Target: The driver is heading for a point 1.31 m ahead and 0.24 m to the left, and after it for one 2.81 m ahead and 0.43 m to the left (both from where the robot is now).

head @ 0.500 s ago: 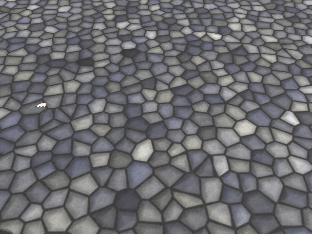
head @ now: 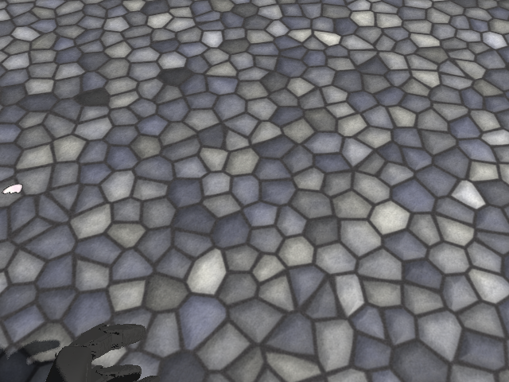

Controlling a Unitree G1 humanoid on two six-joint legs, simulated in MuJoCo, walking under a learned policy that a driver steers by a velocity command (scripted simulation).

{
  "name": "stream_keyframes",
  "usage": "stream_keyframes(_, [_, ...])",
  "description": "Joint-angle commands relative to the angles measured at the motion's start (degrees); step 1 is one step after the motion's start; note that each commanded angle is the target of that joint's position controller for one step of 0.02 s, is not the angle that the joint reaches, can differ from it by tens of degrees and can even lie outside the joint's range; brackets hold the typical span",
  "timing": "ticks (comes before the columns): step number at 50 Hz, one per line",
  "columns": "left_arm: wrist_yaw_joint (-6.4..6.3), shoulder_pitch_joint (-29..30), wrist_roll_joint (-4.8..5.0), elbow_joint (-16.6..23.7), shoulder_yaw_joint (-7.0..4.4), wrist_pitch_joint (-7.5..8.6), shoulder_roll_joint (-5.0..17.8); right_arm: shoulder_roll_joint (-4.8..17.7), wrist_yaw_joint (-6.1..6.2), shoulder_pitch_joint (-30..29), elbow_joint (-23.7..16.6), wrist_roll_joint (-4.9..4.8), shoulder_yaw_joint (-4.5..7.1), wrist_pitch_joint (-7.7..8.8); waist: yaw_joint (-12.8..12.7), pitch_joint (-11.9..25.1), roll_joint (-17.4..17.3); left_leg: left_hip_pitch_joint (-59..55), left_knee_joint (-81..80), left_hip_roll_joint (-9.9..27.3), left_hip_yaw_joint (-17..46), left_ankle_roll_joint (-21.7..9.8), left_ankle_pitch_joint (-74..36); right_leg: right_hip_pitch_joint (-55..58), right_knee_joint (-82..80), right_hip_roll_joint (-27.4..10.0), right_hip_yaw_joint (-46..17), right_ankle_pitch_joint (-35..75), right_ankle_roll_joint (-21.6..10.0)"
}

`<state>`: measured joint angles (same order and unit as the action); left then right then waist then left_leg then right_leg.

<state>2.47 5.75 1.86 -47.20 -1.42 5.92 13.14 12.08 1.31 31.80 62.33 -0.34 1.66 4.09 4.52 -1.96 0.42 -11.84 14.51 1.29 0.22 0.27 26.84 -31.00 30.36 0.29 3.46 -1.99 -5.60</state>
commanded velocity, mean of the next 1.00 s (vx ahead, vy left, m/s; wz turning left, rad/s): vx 0.49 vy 0.00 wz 0.31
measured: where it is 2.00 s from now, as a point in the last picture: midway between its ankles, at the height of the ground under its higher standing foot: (154, 175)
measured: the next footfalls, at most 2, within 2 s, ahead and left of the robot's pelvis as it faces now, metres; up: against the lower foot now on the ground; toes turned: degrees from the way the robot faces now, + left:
left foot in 0.58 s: +0.48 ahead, +0.15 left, +0.00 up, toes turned +14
right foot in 1.08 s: +0.84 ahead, +0.06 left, +0.00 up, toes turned +20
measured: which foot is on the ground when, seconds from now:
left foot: down 0.00-0.00, up 0.02-0.56, down 0.58-1.00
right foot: down 0.00-0.56, up 0.58-1.00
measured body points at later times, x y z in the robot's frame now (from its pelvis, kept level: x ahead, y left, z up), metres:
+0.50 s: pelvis +0.28 +0.01 +0.02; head +0.30 +0.02 +0.47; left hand +0.24 +0.27 -0.13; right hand +0.49 -0.20 -0.09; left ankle +0.44 +0.16 -0.68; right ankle +0.15 -0.10 -0.71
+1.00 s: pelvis +0.57 +0.10 +0.03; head +0.60 +0.12 +0.47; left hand +0.69 +0.39 -0.07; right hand +0.70 -0.16 -0.09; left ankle +0.44 +0.14 -0.71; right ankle +0.80 +0.02 -0.68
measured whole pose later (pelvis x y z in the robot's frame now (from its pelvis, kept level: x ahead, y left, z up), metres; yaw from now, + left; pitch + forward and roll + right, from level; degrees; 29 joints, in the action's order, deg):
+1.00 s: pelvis +0.57 +0.10 +0.03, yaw +20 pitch +3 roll +1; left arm 1.3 -2.4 0.1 -45.6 -2.0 6.2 15.2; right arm 15.0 0.2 19.5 46.5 -0.7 3.7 4.3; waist 3.9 -0.7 2.7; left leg 1.4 16.7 -6.0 4.9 -4.7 17.4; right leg -35.1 30.1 -3.6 -1.7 5.4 -0.2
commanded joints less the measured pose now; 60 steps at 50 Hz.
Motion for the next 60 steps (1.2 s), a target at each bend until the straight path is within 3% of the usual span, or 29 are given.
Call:
stream_keyframes(1, [-1.45, -29.58, -0.53, -5.14, -5.49, -0.97, 16.08, 6.62, -0.23, -2.01, -5.16, 1.97, 0.65, 0.03, -15.60, 17.78, 1.56, 28.48, 41.69, 4.28, -1.17, -3.28, -39.01, 47.22, 2.72, -12.22, -17.03, -4.46, -6.71])
stream_keyframes(2, [-0.53, -30.82, -1.77, -6.09, -4.96, -0.79, 16.32, -2.35, -1.10, 6.16, -4.46, 0.26, -1.39, 1.40, -10.12, 27.21, 17.48, 44.95, 60.25, -5.79, 5.26, -1.17, 5.11, 58.68, -9.68, -24.19, -47.00, -19.07, -16.34])
stream_keyframes(3, [-0.34, -26.58, -1.16, -5.89, -3.70, -0.49, 10.97, 4.53, -1.38, -0.32, -5.21, -1.49, 0.18, 2.96, -11.20, 18.66, 11.04, 50.69, 66.30, -2.48, 8.98, -2.79, 4.17, 51.46, -15.26, -20.84, -47.06, -23.38, -13.00])
stream_keyframes(4, [-0.42, -20.87, -0.79, -4.92, -2.97, -0.09, 8.49, 7.58, -1.40, -7.22, -7.52, -2.72, 1.09, 3.68, -9.82, 9.13, 7.24, 53.39, 65.99, 0.44, 6.48, -3.83, -1.40, 41.28, -16.06, -19.19, -36.53, -19.59, -10.41])
stream_keyframes(5, [-0.20, -15.95, -1.15, -3.90, -2.50, 0.43, 7.48, 7.83, -0.84, -10.24, -8.18, -2.34, 1.25, 3.85, -7.57, 5.71, 0.48, 49.91, 63.17, 3.66, 5.55, -4.02, -7.08, 31.47, -17.52, -17.37, -29.35, -11.65, -9.14])
stream_keyframes(6, [0.09, -13.61, -1.89, -3.74, -2.13, 0.79, 6.13, 7.65, -0.38, -11.01, -8.26, -1.49, 1.90, 3.38, -5.52, 3.71, -0.42, 46.74, 60.26, 5.49, 4.96, -3.97, -9.91, 24.53, -18.72, -15.07, -23.67, -6.65, -8.30])
stream_keyframes(8, [0.12, -13.22, -2.42, -4.94, -1.66, 1.15, 4.47, 4.79, -0.25, -7.76, -7.82, -1.56, 1.92, 1.54, -2.60, 3.18, 2.85, 42.06, 56.65, 7.54, 5.43, -3.97, -11.49, 18.70, -22.07, -13.08, -17.13, -6.43, -7.74])
stream_keyframes(12, [-1.40, -17.06, -2.67, -7.37, -2.28, 1.62, 7.50, 5.42, 0.12, -14.30, -10.91, -1.00, 2.50, -0.17, -2.87, -1.30, 2.41, 49.40, 49.14, 8.41, 6.07, -2.22, -17.71, 16.27, -26.22, -13.37, -10.21, -4.67, -8.18])
stream_keyframes(18, [-3.09, -20.93, -2.31, -7.82, -2.30, 1.21, 9.10, 4.44, -1.65, -25.62, -15.05, -0.59, 2.04, 0.70, -6.43, -2.06, 1.00, 51.12, 29.21, 5.60, 2.49, -1.91, -34.36, 22.42, -26.35, -11.86, -0.16, 2.18, -4.84])
stream_keyframes(23, [-3.35, -26.59, -1.60, -9.40, -2.76, -0.85, 10.41, 3.66, -3.83, -33.51, -20.00, -0.87, 1.12, 0.69, -9.27, -4.10, 0.23, 55.99, 21.60, 4.40, -0.68, -3.50, -28.52, 35.87, -21.34, -15.56, 2.85, 7.71, -3.81])
stream_keyframes(26, [-3.77, -24.64, -1.42, -7.96, -3.44, -2.39, 12.53, 6.06, -5.05, -31.26, -22.05, -1.05, 2.08, 0.54, -6.27, -0.75, 3.46, 48.72, 20.61, 0.39, -5.36, -6.24, -19.05, 39.16, -11.53, -16.60, 5.54, 31.44, -1.86])
stream_keyframes(28, [-4.33, -23.03, -1.65, -6.52, -3.44, -3.42, 12.82, 11.15, -4.83, -16.63, -19.21, -1.34, 5.00, 0.29, 1.69, 7.71, 3.99, 28.19, 17.53, -4.86, -7.11, -9.60, -19.55, 34.05, 8.82, -13.92, 8.39, 42.44, 0.78])
stream_keyframes(29, [-4.45, -23.89, -2.43, -4.75, -2.70, -2.92, 11.41, 16.96, -3.58, -7.09, -17.52, -1.22, 7.16, -0.26, 4.94, 14.27, -2.78, 9.53, 16.37, 3.36, 7.15, -13.61, -19.45, 19.30, 27.42, -11.39, 8.92, 25.63, 3.32])
stream_keyframes(30, [-2.93, -29.89, -3.54, -2.28, 0.18, -0.64, 1.98, 21.62, -3.41, -7.66, -17.92, -1.26, 7.70, -0.02, -1.96, 20.85, -15.92, -10.45, 9.85, 17.50, 41.12, -25.16, -10.51, -6.77, 46.78, 1.88, 1.99, -28.49, 6.64])
stream_keyframes(31, [-2.01, -22.72, -0.95, -1.26, -1.16, 2.14, 8.45, 16.21, -3.20, -4.97, -18.56, -0.58, 6.27, 0.15, 2.64, 24.08, -9.64, -13.33, 2.95, 18.23, 47.31, -24.37, -7.90, -13.72, 51.60, 1.19, -9.05, -30.05, 5.07])
stream_keyframes(32, [-1.67, -17.31, 0.85, 0.65, -1.80, 3.48, 10.42, 13.41, -2.90, -7.81, -18.56, -0.13, 5.56, 0.52, 2.73, 15.58, -7.91, -7.88, 2.79, 16.23, 37.78, -21.08, -13.22, -18.15, 50.33, -1.79, -9.05, -24.72, 3.49])
stream_keyframes(34, [-2.44, -16.03, -1.09, 0.41, -2.15, 3.64, 10.04, 10.10, -2.84, -16.50, -21.07, -0.15, 4.51, 0.70, -2.35, 7.85, 0.61, 10.15, 1.60, 11.56, 24.73, -17.94, -25.87, -11.25, 40.35, -6.16, -8.37, -17.53, 3.60])
stream_keyframes(35, [-2.50, -17.37, -1.47, 0.51, -2.57, 2.75, 10.28, 9.08, -2.73, -18.57, -22.06, 0.47, 4.05, 0.73, -4.52, 6.84, -0.41, 15.61, 0.21, 10.08, 21.99, -17.57, -29.50, -6.96, 37.95, -7.30, -8.80, -16.33, 4.09])
stream_keyframes(38, [-2.58, -18.62, -2.35, 0.87, -2.51, 0.46, 7.89, 9.79, -2.14, -18.28, -22.03, -0.01, 4.05, 1.06, -6.18, 4.83, -1.32, 22.60, -2.48, 8.47, 15.64, -17.74, -36.71, -4.36, 30.51, -7.82, -6.70, -12.71, 6.80])
stream_keyframes(44, [-2.11, -6.78, -2.16, 4.32, -1.48, 0.71, 5.35, 11.23, -0.88, -12.64, -19.58, -0.38, 4.14, 0.87, -1.31, 1.84, -4.03, 24.27, -3.45, 4.18, 7.90, -12.90, -32.11, -1.10, 5.43, -4.52, -3.87, 10.43, 7.53])
stream_keyframes(49, [-0.93, -0.92, -1.58, 7.13, -1.74, 1.50, 7.27, 11.57, -0.86, -8.87, -17.03, -0.51, 4.17, 0.51, 0.50, -0.66, -4.79, 13.41, -0.08, 9.41, 12.42, -12.50, -30.54, -5.75, -1.20, -3.56, -4.93, 7.23, 4.58])
stream_keyframes(52, [-0.31, -3.84, -1.56, 7.05, -2.27, 2.04, 8.75, 12.52, -0.27, -9.35, -16.68, -0.34, 4.49, -0.41, -1.91, 0.68, -6.09, 8.08, 4.75, 11.17, 13.38, -10.99, -41.57, -2.37, -2.91, -2.15, -3.94, -0.31, 2.09])
stream_keyframes(54, [-0.68, -16.44, -1.84, 3.70, -3.98, 2.16, 12.02, 11.92, -0.33, -11.57, -17.56, 0.04, 3.95, -0.85, -8.44, 9.18, -5.72, 11.51, 18.86, 6.70, 9.84, -8.70, -55.36, 16.97, -3.47, -0.94, -2.42, 1.89, -1.20])
stream_keyframes(55, [-1.02, -26.75, -2.48, 2.29, -4.69, 1.99, 15.24, 9.66, -0.38, -11.63, -18.88, 0.96, 2.85, -0.85, -12.11, 17.59, -0.40, 22.29, 35.31, 2.63, 7.34, -6.76, -40.86, 33.88, -1.63, -10.65, -13.61, 3.40, -5.18])
stream_keyframes(56, [-0.70, -31.32, -2.19, 0.12, -5.75, 1.38, 18.32, 3.86, -1.01, -1.90, -18.42, -0.25, 1.32, 0.30, -8.25, 24.50, 17.24, 45.66, 55.96, -7.21, 5.04, -2.29, 0.46, 54.41, -6.18, -23.02, -40.08, -7.04, -15.03])
stream_keyframes(57, [-0.57, -31.19, -0.63, 0.11, -4.36, 1.15, 12.69, 9.01, -1.12, -4.89, -17.77, -1.07, 1.99, 1.04, -10.75, 21.89, 11.79, 53.58, 61.59, -4.88, 10.35, -2.78, 6.04, 53.89, -11.72, -22.19, -45.93, -19.26, -13.31])
stream_keyframes(58, [-0.90, -26.52, -0.70, 1.14, -3.62, 0.90, 10.31, 11.87, -1.29, -11.89, -19.74, -1.90, 2.76, 1.51, -10.88, 12.52, 7.16, 57.00, 61.84, -1.75, 8.82, -3.12, 0.83, 45.88, -13.16, -20.22, -37.18, -19.95, -10.27])
stream_keyframes(59, [-1.03, -22.10, -1.45, 2.15, -3.20, 0.56, 9.66, 11.51, -1.10, -15.75, -20.80, -1.38, 2.59, 1.70, -9.19, 7.66, 1.83, 55.12, 59.04, 1.31, 6.33, -3.10, -4.38, 36.97, -14.54, -18.05, -30.70, -14.51, -8.65])
stream_keyframes(60, [-0.92, -19.85, -1.97, 2.47, -2.79, 0.50, 8.60, 11.02, -1.00, -17.40, -21.24, -0.39, 2.83, 1.71, -7.72, 4.21, 0.71, 53.47, 55.54, 2.91, 5.48, -2.72, -7.04, 30.32, -16.08, -16.26, -26.80, -8.37, -8.56])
